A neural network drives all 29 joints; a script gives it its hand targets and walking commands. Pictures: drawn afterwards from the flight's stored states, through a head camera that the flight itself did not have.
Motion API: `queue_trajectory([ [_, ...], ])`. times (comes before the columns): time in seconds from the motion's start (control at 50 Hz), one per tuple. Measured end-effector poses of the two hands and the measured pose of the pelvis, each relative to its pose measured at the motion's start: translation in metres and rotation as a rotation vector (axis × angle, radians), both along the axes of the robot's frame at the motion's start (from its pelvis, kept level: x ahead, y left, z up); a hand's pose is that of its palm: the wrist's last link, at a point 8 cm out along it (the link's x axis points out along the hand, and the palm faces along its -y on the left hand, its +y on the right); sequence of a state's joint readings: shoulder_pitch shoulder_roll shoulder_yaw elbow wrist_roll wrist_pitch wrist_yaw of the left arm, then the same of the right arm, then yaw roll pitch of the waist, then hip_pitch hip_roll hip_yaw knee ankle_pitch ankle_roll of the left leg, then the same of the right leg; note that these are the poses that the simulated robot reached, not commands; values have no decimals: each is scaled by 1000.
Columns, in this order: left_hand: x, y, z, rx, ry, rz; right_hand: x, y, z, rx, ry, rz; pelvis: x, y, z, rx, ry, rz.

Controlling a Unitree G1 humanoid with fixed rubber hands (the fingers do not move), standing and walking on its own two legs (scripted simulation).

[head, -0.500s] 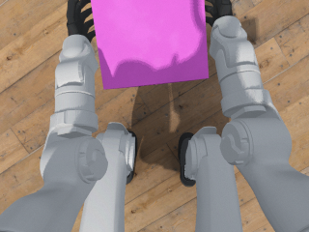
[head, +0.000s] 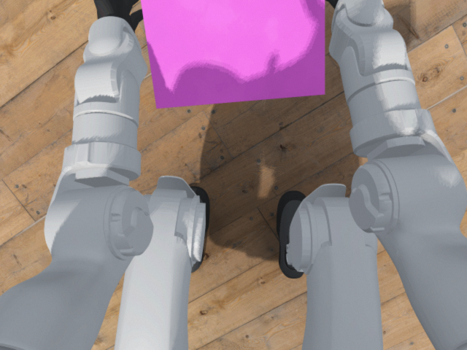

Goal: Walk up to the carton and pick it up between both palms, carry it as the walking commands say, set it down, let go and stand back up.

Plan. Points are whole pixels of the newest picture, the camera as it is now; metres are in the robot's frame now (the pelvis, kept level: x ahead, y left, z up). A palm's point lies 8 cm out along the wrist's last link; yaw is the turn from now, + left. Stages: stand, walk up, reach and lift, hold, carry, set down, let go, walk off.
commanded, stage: set down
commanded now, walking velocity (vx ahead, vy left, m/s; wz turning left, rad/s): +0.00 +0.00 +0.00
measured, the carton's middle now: (230, 8) +0.57 +0.03 -0.22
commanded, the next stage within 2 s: none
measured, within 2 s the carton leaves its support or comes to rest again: rests again in 1.00 s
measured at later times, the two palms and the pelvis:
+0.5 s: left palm (120, 20) +0.53 +0.17 -0.15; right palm (342, 3) +0.56 -0.12 -0.17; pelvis +0.00 +0.00 -0.01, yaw +1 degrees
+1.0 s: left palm (119, 20) +0.53 +0.18 -0.16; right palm (338, 2) +0.56 -0.12 -0.18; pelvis +0.00 +0.00 -0.02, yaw +1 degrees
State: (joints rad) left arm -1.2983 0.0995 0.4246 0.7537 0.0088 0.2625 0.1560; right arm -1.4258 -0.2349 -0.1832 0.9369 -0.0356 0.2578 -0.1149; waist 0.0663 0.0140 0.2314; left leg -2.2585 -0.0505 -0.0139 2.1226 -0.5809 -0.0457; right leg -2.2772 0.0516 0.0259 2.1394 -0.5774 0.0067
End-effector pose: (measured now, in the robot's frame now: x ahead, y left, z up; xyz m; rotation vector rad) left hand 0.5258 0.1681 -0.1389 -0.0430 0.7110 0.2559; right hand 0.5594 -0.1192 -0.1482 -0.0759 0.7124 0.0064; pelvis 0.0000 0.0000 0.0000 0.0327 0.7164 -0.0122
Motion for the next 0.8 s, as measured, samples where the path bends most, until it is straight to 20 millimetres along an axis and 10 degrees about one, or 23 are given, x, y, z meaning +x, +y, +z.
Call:
queue_trajectory([
  [0.8,7,6,-21,-7,20,-33,1,1,-28,9,36,37,0,-1,-14,4,-16,10],
])
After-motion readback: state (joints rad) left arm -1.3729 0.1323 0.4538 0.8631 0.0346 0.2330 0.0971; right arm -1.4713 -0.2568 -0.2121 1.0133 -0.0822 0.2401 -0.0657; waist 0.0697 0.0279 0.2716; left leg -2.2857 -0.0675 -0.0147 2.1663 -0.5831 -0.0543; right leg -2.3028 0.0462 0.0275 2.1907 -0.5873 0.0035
